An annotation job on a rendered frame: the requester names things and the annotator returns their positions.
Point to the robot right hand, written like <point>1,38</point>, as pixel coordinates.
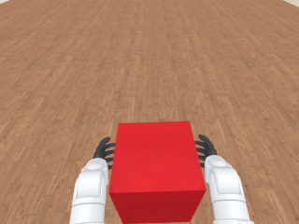
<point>208,148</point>

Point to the carton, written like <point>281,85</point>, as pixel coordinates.
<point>156,174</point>

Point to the robot left forearm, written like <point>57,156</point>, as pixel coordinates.
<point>90,194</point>

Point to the robot left hand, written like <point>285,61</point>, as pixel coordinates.
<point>101,153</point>

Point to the robot right forearm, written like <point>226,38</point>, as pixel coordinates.
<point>226,192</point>

